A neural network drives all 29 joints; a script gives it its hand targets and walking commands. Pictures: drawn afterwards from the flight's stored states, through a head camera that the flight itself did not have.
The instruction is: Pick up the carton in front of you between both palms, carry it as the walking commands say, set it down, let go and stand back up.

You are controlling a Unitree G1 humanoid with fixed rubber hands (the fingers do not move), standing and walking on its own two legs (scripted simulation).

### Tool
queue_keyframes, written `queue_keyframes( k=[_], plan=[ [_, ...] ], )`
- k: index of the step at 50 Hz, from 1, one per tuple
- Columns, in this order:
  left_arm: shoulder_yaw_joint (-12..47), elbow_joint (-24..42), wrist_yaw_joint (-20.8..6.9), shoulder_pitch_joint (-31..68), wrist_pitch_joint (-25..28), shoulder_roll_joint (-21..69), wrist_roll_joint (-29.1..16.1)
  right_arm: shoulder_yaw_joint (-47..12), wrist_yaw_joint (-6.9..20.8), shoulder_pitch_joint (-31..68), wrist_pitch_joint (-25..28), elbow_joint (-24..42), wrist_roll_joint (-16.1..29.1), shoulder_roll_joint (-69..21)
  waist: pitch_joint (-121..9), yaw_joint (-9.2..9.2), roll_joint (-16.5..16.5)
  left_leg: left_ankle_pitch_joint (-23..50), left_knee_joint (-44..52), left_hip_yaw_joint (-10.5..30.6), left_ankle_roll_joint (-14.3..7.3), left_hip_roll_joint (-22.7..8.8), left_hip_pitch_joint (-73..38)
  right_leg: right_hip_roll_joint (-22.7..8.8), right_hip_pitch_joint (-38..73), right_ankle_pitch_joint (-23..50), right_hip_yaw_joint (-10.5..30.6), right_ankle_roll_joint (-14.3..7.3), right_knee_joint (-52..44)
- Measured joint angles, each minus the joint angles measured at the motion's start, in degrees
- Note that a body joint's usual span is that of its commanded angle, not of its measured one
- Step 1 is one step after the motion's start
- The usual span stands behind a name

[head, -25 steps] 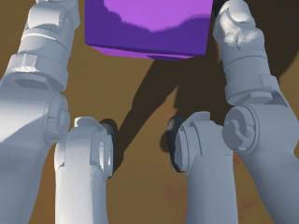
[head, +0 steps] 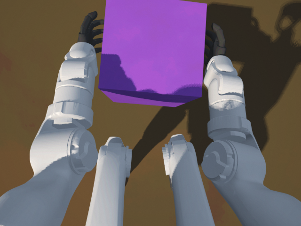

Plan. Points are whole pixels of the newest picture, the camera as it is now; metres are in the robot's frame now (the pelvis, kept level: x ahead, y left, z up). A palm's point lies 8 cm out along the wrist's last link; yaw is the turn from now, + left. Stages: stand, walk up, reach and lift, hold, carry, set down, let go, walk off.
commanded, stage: reach and lift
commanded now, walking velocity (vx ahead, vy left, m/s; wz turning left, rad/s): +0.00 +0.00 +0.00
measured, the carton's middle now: (149, 63) +0.52 -0.01 -0.14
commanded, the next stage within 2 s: none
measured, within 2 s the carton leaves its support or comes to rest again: neither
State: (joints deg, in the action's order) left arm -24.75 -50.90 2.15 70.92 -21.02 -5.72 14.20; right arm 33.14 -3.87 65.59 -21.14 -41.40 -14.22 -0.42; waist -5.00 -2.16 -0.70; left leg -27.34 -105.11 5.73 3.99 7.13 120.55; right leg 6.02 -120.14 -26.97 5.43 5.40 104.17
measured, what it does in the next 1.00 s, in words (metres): rises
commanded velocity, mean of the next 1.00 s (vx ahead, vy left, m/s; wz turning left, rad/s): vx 0.00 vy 0.00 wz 0.00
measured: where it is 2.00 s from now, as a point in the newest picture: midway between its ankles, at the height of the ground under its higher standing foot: (145, 179)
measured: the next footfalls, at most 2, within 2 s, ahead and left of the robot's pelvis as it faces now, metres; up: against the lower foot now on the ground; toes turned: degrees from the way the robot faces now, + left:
none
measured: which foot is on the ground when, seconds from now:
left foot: down 0.00-1.00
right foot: down 0.00-1.00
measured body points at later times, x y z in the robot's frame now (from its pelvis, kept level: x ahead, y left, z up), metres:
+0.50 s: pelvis +0.05 +0.00 +0.12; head +0.24 +0.01 +0.53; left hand +0.50 +0.14 +0.07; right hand +0.48 -0.16 +0.08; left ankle +0.12 +0.13 -0.43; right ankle +0.13 -0.14 -0.43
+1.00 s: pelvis +0.10 +0.00 +0.26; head +0.17 +0.00 +0.70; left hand +0.45 +0.14 +0.22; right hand +0.44 -0.16 +0.23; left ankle +0.12 +0.13 -0.43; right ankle +0.13 -0.14 -0.43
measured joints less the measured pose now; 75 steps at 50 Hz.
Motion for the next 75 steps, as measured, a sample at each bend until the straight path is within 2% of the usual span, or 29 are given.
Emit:
queue_keyframes(
  k=[13, 22, 32, 47, 55, 65, 70, 75],
  plan=[
    [2.7, 10.9, 0.1, -11.5, -2.5, 3.3, -3.0, -5.2, -0.3, -9.8, -2.3, 8.2, 3.1, -2.1, -4.4, 0.66, 0.7, -0.9, 9.3, 0.0, -0.2, -0.7, -10.7, 0.3, 10.1, -0.6, 1.0, -0.5, -8.9],
    [3.8, 11.3, 0.6, -21.9, -0.9, 6.0, -3.7, -7.4, -0.5, -19.7, -0.5, 7.5, 3.6, -4.1, -8.3, 0.68, 0.3, -1.4, 18.1, 0.7, -0.9, -0.8, -23.8, -0.5, 23.5, -1.3, 1.0, -1.2, -17.9],
    [4.1, 12.1, 1.0, -30.9, 1.2, 8.9, -3.2, -8.9, 0.5, -27.6, 1.7, 6.5, 3.5, -5.1, -8.9, 0.64, 0.4, 0.1, 29.5, 1.1, -1.6, -1.3, -39.6, -0.9, 39.2, 0.3, 1.8, -1.8, -29.3],
    [6.4, 16.8, 0.9, -44.6, 1.2, 11.9, -3.0, -12.9, 1.3, -40.0, 1.7, 9.2, 3.1, -7.0, -6.2, 1.17, 0.5, 4.6, 49.7, 2.0, -2.3, -2.6, -67.2, -1.9, 66.6, 4.7, 2.6, -3.0, -49.1],
    [8.2, 20.3, 0.6, -51.3, -1.6, 12.9, -2.8, -15.4, 1.5, -46.3, -1.1, 12.4, 2.6, -7.7, -4.2, 1.45, 0.5, 8.2, 62.5, 2.4, -2.6, -3.5, -84.1, -2.6, 83.4, 8.3, 3.0, -3.7, -61.6],
    [10.9, 28.0, 0.2, -57.8, -9.2, 14.1, -1.9, -19.1, 2.1, -52.1, -8.9, 19.1, 2.0, -7.9, -1.8, 1.80, 0.4, 12.5, 75.6, 2.9, -2.9, -4.5, -103.1, -3.4, 102.5, 12.6, 3.0, -4.1, -75.0],
    [10.4, 27.9, -0.7, -56.8, -12.6, 14.2, 0.2, -18.4, 3.2, -50.6, -12.3, 18.7, -0.5, -8.2, 0.2, 1.75, 0.5, 13.6, 78.2, 2.9, -3.0, -4.7, -108.3, -3.6, 107.7, 13.7, 3.0, -4.2, -77.5],
    [8.5, 27.0, -1.5, -54.6, -14.0, 14.7, 2.0, -16.5, 3.9, -48.5, -13.3, 17.6, -2.4, -8.8, 2.5, 1.86, 0.6, 13.8, 77.6, 2.8, -2.9, -4.7, -109.0, -3.6, 108.4, 13.9, 3.0, -4.2, -76.9]
  ],
)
